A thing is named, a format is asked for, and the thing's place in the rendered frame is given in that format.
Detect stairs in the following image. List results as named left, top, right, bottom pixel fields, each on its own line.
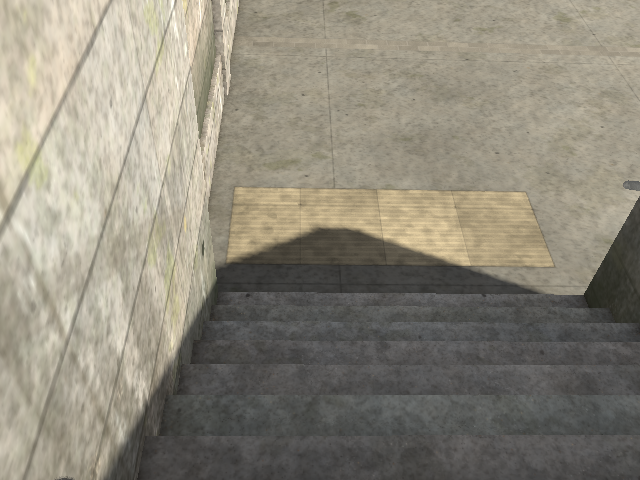
left=137, top=292, right=640, bottom=480

